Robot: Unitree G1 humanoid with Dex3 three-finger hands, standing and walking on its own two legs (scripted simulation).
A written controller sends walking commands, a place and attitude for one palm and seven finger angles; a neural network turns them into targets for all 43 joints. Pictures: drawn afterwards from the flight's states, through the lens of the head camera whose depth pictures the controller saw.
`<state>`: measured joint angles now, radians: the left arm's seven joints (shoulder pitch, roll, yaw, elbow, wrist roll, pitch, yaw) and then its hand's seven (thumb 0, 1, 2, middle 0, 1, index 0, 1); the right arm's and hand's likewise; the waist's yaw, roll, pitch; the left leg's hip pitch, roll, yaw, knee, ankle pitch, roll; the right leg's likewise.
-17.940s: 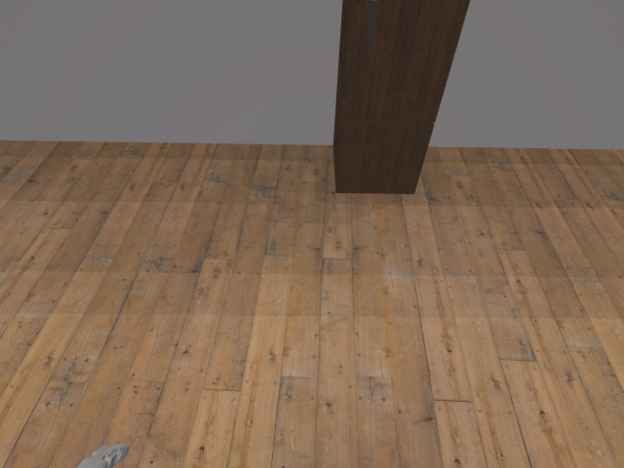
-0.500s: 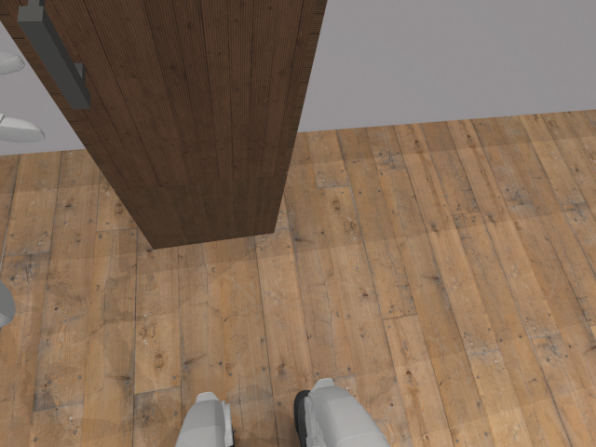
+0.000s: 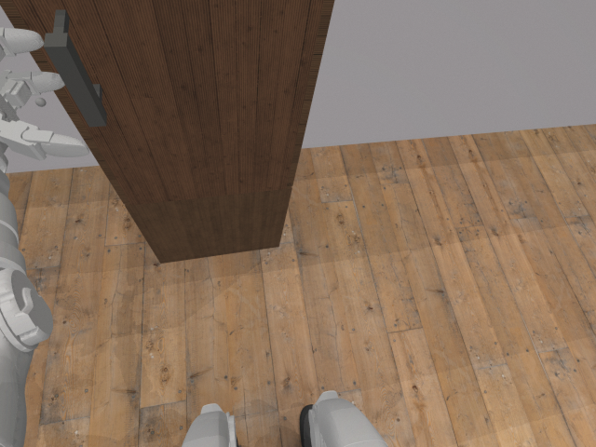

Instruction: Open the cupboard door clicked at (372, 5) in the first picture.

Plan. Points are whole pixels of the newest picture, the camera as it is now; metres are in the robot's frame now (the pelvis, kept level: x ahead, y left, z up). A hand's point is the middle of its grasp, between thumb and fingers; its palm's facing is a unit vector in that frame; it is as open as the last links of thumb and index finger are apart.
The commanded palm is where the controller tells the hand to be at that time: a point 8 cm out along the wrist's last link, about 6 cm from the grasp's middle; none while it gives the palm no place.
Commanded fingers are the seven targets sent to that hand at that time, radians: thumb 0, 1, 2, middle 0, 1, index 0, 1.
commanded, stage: slide the fingers in behind the handle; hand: left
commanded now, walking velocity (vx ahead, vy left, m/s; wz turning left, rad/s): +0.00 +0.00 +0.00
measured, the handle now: (80, 72) +0.57 +0.23 +0.09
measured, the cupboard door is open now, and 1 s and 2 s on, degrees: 0 0 0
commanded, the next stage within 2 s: close the thumb around the handle in 1.20 s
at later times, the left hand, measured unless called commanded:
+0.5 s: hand (72, 99) +0.52 +0.23 +0.09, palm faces +0.10 -0.99 -0.01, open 13.9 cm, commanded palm +0.50 +0.26 +0.09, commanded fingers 0.00 -0.50 0.30 -0.30 -1.20 -0.30 -1.20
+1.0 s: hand (93, 97) +0.53 +0.21 +0.09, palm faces +0.10 -0.99 +0.00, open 13.8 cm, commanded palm +0.51 +0.24 +0.09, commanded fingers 0.00 -0.50 0.30 -0.30 -1.20 -0.30 -1.20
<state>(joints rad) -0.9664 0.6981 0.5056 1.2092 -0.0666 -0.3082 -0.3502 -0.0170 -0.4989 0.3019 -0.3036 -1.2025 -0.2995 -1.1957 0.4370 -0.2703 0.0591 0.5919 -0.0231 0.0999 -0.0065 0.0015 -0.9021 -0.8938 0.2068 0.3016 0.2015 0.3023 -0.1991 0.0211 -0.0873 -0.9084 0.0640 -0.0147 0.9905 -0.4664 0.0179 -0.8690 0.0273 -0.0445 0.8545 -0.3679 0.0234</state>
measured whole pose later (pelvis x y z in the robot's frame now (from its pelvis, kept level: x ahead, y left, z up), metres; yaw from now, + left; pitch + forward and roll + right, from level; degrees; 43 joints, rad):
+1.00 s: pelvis +0.00 -0.01 +0.00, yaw +1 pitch +22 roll -4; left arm -1.02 0.60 0.46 1.25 -0.05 -0.35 -0.22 -0.02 -0.50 0.30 -0.31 -1.21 -0.33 -1.22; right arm 0.43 -0.27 0.05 0.61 -0.03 0.06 0.00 0.00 -0.90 -0.89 0.21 0.30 0.20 0.30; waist -0.20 0.03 -0.08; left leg -0.91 0.06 -0.02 0.99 -0.46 0.01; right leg -0.88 0.02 -0.04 0.88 -0.38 0.01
